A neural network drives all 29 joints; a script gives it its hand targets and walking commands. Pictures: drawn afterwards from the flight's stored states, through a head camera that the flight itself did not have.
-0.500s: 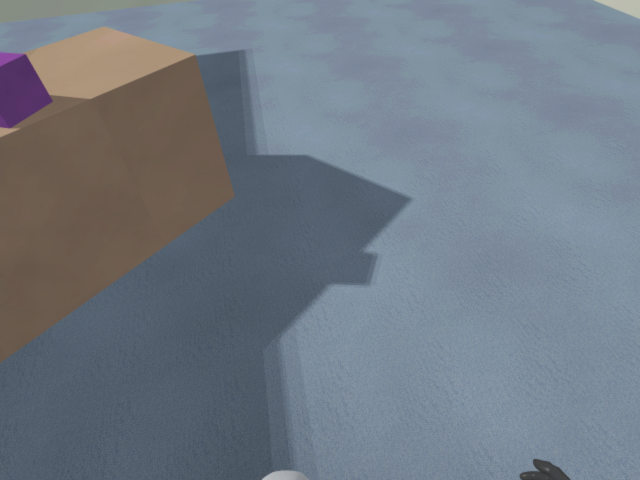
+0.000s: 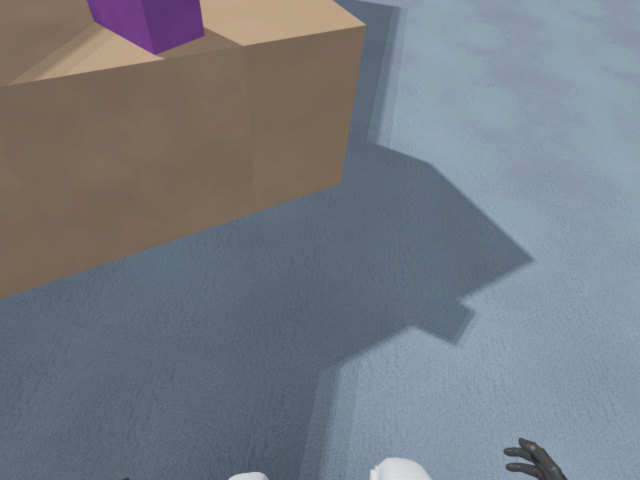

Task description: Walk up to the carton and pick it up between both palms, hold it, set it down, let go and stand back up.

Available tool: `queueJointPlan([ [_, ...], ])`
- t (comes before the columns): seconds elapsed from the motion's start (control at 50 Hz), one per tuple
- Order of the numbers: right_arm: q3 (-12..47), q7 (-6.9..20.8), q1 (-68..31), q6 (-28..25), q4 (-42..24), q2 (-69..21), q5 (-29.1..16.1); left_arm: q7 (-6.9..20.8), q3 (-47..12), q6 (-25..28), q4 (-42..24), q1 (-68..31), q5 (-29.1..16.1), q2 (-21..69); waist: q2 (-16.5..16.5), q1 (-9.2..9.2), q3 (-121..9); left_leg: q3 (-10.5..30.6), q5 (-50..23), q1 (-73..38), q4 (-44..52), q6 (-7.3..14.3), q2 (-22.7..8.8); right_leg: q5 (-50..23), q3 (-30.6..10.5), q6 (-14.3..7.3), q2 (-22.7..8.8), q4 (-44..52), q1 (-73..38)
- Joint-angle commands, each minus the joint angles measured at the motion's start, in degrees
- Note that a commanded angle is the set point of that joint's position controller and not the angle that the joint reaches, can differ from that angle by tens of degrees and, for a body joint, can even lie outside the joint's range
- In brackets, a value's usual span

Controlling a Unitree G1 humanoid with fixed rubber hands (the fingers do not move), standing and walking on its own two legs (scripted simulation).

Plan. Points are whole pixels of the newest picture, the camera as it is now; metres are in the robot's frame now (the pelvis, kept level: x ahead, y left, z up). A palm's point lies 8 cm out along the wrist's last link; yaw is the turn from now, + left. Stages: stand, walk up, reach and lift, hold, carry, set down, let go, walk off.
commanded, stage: walk up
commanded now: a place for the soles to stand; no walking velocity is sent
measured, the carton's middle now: (142, 0) +1.28 +0.48 +0.02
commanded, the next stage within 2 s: none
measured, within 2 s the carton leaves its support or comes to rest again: neither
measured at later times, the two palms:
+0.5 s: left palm (104, 420) +0.21 +0.28 -0.07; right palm (451, 281) +0.44 -0.23 -0.08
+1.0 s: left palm (100, 249) +0.48 +0.37 -0.08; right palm (397, 210) +0.61 -0.16 -0.09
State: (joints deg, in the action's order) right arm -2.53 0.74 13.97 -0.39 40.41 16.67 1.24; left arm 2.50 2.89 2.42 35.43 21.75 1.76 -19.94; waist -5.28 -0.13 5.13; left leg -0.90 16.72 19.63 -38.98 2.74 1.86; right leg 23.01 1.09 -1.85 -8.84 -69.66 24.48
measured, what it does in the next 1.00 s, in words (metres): walks ahead, turning left: right foot, then left foot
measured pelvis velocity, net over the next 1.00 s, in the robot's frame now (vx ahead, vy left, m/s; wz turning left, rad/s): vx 0.46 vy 0.08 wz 0.42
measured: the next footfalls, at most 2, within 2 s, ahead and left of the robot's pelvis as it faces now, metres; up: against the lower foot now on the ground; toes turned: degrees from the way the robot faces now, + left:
right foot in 0.24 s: +0.31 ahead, -0.14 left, +0.00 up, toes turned +3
left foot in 0.64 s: +0.44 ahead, +0.20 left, +0.00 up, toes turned +22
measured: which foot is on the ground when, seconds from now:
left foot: down 0.00-0.26, up 0.28-0.62, down 0.64-1.00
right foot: up 0.00-0.22, down 0.24-0.66, up 0.68-1.00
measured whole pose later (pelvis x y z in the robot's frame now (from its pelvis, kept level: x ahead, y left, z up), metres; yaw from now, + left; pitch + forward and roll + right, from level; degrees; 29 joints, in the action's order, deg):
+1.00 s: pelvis +0.46 +0.08 +0.01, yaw +24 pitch -2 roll +2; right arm -3.5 0.4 22.8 -3.1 40.0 16.8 2.5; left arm 3.3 2.2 1.1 33.7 17.4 2.1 -17.5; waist -2.8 3.9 2.6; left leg 0.6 20.0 12.1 -34.3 2.2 3.1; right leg 14.1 1.2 -0.2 -7.8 -45.6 30.3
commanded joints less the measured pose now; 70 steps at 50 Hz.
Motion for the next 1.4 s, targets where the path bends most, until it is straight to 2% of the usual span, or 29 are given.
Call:
queueJointPlan([
  [0.0,-2.51,-0.38,0.24,-2.08,-3.19,9.3,0.76,0.7,1.27,0.76,-4.77,4.77,-0.22,-3.65,13.58,-0.22,-2.04,19.48,1.66,0.02,22.63,12.56,-12.46,-2.23,-1.52,1.94,-0.48,9.52,5.66],
  [0.12,-3.06,0.98,3.28,-3.39,-2.33,10.08,0.98,0.32,1.02,1.14,-7.22,-1.34,0.12,-2.02,11.09,1.33,-1.79,18.42,3.8,3.27,19.35,10.12,-10.25,-15.73,-0.37,1.02,2.44,28.76,-2.6],
  [0.16,-2.93,1.34,3.48,-3.0,-2.7,9.74,0.78,-0.18,1.78,1.7,-6.9,1.63,0.81,-2.98,6.95,-0.76,-2.83,19.11,6.55,6.23,14.17,8.05,-9.59,-17.75,1.3,0.0,4.07,32.31,-11.62],
  [0.2,-1.67,1.57,5.61,-2.68,-3.39,6.32,1.16,-1.48,2.72,2.37,-5.42,10.03,1.44,-5.44,1.11,-5.54,-5.56,15.69,5.17,12.61,-0.85,4.22,-5.2,-10.24,0.32,-1.5,4.74,34.19,-25.4],
  [0.22,0.07,1.84,8.9,-2.7,-4.05,1.82,1.18,-2.34,3.01,2.75,-4.79,15.25,2.62,-9.07,-9.73,-7.56,-9.93,8.47,7.37,16.67,-21.71,0.51,0.77,8.19,-17.47,-4.52,-8.44,42.48,-31.44],
  [0.24,-0.55,1.3,12.87,-2.0,-6.16,3.54,0.9,-2.9,4.73,1.83,-6.34,11.89,2.35,-15.02,-16.85,-4.08,-8.81,3.02,18.15,24.53,-33.36,-3.3,5.19,22.58,-46.47,-10.69,-22.4,58.51,-30.62],
  [0.26,-1.59,0.81,9.89,-0.76,-6.02,8.75,2.88,-3.38,4.29,1.03,-6.13,6.99,1.46,-12.49,-7.13,-2.81,-4.22,5.77,15.63,24.7,-38.78,-2.88,-1.26,35.14,-51.34,-14.3,-24.02,61.24,-22.83],
  [0.3,-2.35,1.2,6.17,-0.18,-5.78,9.63,2.48,-3.42,2.51,1.39,-6.09,5.05,0.8,-8.28,-1.1,-3.8,2.37,6.88,7.66,25.87,-39.08,-3.22,-3.73,20.68,-30.96,-12.07,-18.04,57.07,-19.3],
  [0.34,-2.03,2.13,6.22,-0.09,-6.1,6.85,1.35,-3.13,1.65,2.26,-5.1,1.31,1.25,-6.54,-1.98,-2.39,4.17,7.73,3.94,20.67,-31.79,-3.51,-5.96,9.27,-16.03,-10.41,-13.02,56.69,-12.46],
  [0.46,-0.57,4.03,0.32,-1.05,-8.16,2.0,0.34,-2.77,1.5,3.12,-1.85,2.0,1.41,-7.97,-4.2,-2.87,1.32,2.58,-0.64,13.28,-8.66,-3.4,-6.99,-13.5,1.31,-11.5,-10.75,53.66,-14.89],
  [0.54,-1.45,4.12,-1.44,-1.64,-8.44,2.1,1.11,-2.78,1.96,2.09,-1.51,2.51,0.81,-9.94,-2.65,-2.77,-1.04,-2.56,-7.21,2.59,-0.33,-1.07,-4.44,-11.66,5.96,-9.91,-10.83,50.59,-12.91],
  [0.6,-3.49,2.57,9.25,-2.28,-6.25,5.76,1.56,-2.53,0.92,0.52,-1.81,3.64,0.75,-8.2,5.43,3.33,-4.75,-2.73,-5.33,-14.04,2.98,1.29,-0.33,-14.13,11.2,-6.71,-8.1,32.92,-7.25],
  [0.62,-4.73,1.49,16.17,-2.36,-4.8,8.65,1.7,-2.31,-0.34,0.0,-1.84,6.99,0.86,-5.07,13.24,6.47,-9.62,2.18,0.17,-22.87,4.03,2.88,-1.3,-13.22,13.65,-4.59,-4.61,17.08,-3.05],
  [0.64,-5.42,0.09,17.87,-2.42,-5.64,14.0,2.65,-1.54,-1.83,-0.44,-4.21,9.24,0.67,-1.94,23.9,6.64,-11.69,29.28,14.95,-28.83,11.32,7.98,-15.81,7.14,12.31,-1.04,1.28,1.37,9.12],
  [0.66,-6.3,-0.82,17.65,-1.69,-7.03,17.47,0.73,-1.3,0.2,-1.39,-6.93,6.54,-0.16,-7.36,18.89,8.24,-11.85,51.55,27.66,-26.6,23.83,14.31,-23.13,11.14,4.03,0.45,5.55,-3.88,15.43],
  [0.68,-5.62,-1.53,14.28,-1.43,-7.16,16.34,-0.57,-1.27,1.08,-2.14,-7.53,0.75,0.53,-10.08,12.06,7.75,-7.15,51.95,31.99,-21.57,27.07,14.36,-23.67,7.68,-1.37,0.32,2.89,-8.05,17.23],
  [0.74,-3.87,-2.32,6.71,-1.88,-7.24,11.36,0.55,-0.91,0.5,-1.07,-5.86,2.22,0.02,-6.49,14.78,3.2,-1.29,32.81,7.07,-9.98,21.23,15.18,-20.38,3.01,-1.85,0.92,-0.95,-4.84,14.97],
  [0.78,-3.08,-1.65,5.36,-2.69,-6.49,8.47,0.69,-0.36,0.82,-0.87,-4.09,4.49,0.17,-5.73,12.77,1.3,-1.45,25.57,1.17,-2.83,21.23,13.36,-16.23,1.34,-2.77,1.61,-0.79,1.44,8.1],
  [0.96,-3.84,-0.06,6.22,-3.88,-4.77,9.98,1.16,0.62,1.85,-0.11,-5.51,-1.34,0.57,-2.4,10.71,1.52,-0.7,16.51,10.66,5.25,19.85,9.94,-12.81,-12.21,0.56,0.89,1.66,27.97,-4.07],
  [1.02,-2.57,0.22,6.56,-3.29,-5.74,7.59,1.65,-0.71,3.19,1.59,-3.92,7.97,0.68,-4.15,2.31,-3.76,-3.44,13.05,7.99,10.27,4.27,6.14,-8.79,-9.37,2.68,-1.0,5.79,35.89,-19.75],
  [1.04,-1.45,0.56,9.46,-3.35,-6.2,4.27,1.58,-1.36,4.01,1.9,-3.19,13.19,1.47,-7.24,-6.37,-6.06,-8.02,7.65,5.53,14.03,-11.8,2.95,-3.98,2.0,-6.99,-3.77,-0.48,39.76,-27.84],
  [1.06,-0.2,0.92,11.47,-3.26,-8.05,1.4,1.19,-2.06,4.55,2.06,-4.5,13.85,2.22,-11.66,-13.49,-5.75,-7.9,2.06,15.57,23.12,-29.23,-1.86,3.38,15.07,-32.89,-9.29,-16.1,51.58,-30.24],
  [1.08,-1.44,0.25,10.98,-1.99,-8.22,6.39,1.71,-2.71,4.95,0.89,-4.04,10.77,1.23,-12.99,-7.43,-4.54,-6.32,4.51,17.62,26.3,-34.34,-2.24,0.8,26.21,-43.96,-14.83,-21.01,58.49,-26.77],
  [1.1,-2.2,0.22,7.65,-1.24,-8.66,8.29,1.99,-2.98,4.23,0.47,-4.54,7.61,0.45,-11.05,-4.22,-4.19,-1.3,5.4,14.46,27.69,-37.65,-2.75,-1.73,28.33,-40.79,-15.71,-20.18,59.07,-21.89],
  [1.18,-1.99,1.24,7.08,-1.27,-8.6,5.18,0.77,-2.95,2.18,1.28,-2.44,2.43,1.07,-6.72,-1.5,-2.29,4.11,5.8,7.49,20.68,-25.93,-3.39,-6.18,4.25,-15.96,-12.77,-13.05,55.54,-11.46],
  [1.24,-1.14,2.38,6.27,-1.95,-9.39,1.98,-0.08,-2.61,2.28,1.63,-0.74,1.25,0.95,-8.27,-6.92,-1.99,0.42,2.57,4.94,10.78,-10.35,-3.02,-6.87,-8.83,-5.35,-11.99,-9.65,52.18,-10.02],
  [1.3,-1.59,2.43,5.18,-2.29,-9.66,1.27,0.25,-2.14,2.43,1.15,-0.02,2.1,0.57,-8.45,-5.99,-2.19,-2.79,-2.04,-3.26,1.79,-1.62,-2.05,-3.89,-4.86,-1.5,-10.77,-7.57,49.67,-8.29],
  [1.34,-2.96,1.72,8.21,-2.49,-9.1,3.31,0.84,-1.74,1.92,0.35,-0.07,0.63,0.06,-8.31,-1.49,0.67,-3.73,-4.06,-7.51,-10.37,2.17,-0.75,-2.2,4.6,-0.01,-8.97,-7.53,44.94,-0.12],
  [1.38,-4.78,0.4,16.64,-2.9,-7.19,6.85,0.86,-1.23,0.42,-0.74,-0.43,2.67,0.35,-4.47,10.0,5.09,-5.57,1.09,1.75,-23.07,3.31,0.91,-2.19,10.1,4.45,-5.01,-2.69,28.66,9.38],
])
